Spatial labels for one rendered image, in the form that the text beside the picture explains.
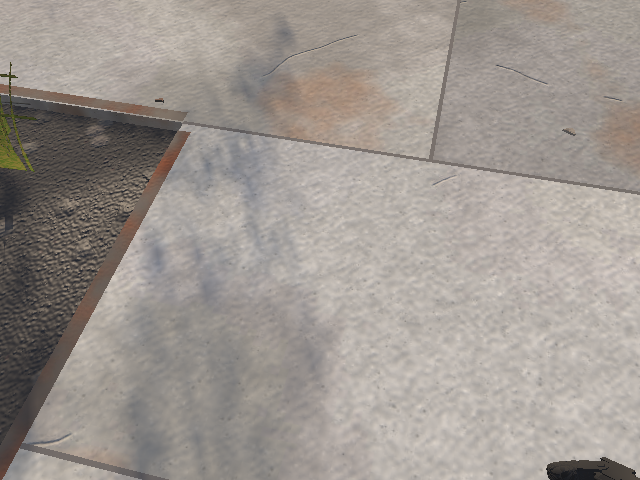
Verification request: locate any robot right hand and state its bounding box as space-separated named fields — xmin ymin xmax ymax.
xmin=546 ymin=457 xmax=640 ymax=480

